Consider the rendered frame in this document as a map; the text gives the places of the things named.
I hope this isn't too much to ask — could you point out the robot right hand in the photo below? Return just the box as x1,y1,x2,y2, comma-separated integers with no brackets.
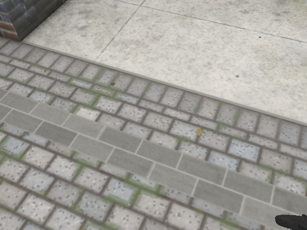
275,214,307,230

